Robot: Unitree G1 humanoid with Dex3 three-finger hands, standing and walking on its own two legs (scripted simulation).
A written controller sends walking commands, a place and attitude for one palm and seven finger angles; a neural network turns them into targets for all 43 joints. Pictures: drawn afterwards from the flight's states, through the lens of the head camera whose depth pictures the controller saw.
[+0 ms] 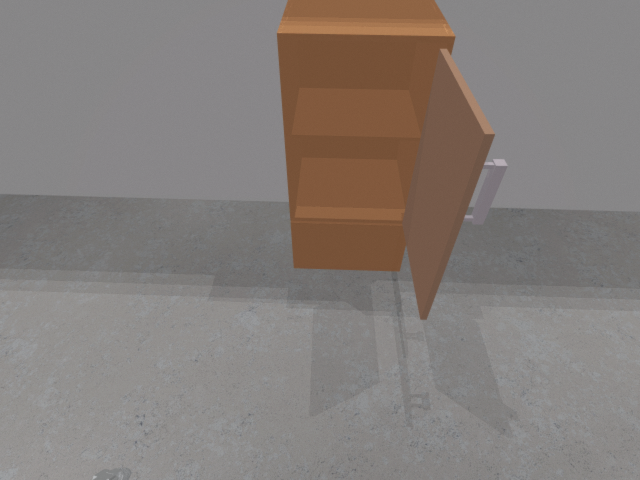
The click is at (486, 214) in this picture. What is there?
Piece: cupboard door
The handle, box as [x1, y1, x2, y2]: [463, 159, 507, 224]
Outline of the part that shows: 503,159 493,159 491,162 484,163 483,168 488,168 488,172 472,213 470,215 465,215 463,220 471,221 474,224 482,224 507,166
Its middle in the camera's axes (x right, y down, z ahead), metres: +0.33 -0.09 +0.82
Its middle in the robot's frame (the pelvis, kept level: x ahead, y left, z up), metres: +0.69 -0.30 -0.05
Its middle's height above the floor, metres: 0.72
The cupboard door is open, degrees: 91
